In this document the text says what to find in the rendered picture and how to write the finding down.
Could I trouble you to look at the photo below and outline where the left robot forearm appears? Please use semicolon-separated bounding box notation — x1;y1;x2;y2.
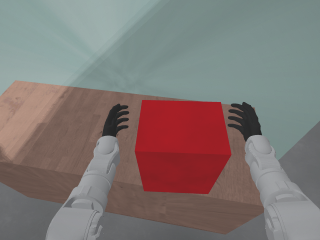
45;135;120;240

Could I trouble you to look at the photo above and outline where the robot right hand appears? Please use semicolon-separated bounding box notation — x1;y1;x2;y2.
227;102;262;142

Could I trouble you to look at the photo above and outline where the robot left upper arm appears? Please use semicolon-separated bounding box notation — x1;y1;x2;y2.
47;207;104;240

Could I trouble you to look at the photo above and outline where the carton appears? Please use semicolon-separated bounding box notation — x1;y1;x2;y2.
135;100;232;194

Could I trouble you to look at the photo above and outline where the right robot forearm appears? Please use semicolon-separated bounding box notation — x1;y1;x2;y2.
244;135;320;212

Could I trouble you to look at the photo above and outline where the robot right upper arm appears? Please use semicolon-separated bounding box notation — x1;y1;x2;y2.
264;200;320;240

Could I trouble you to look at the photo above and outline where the pedestal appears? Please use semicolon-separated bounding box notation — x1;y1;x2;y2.
0;80;264;235

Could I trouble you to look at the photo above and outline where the robot left hand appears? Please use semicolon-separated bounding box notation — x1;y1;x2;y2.
102;104;129;137

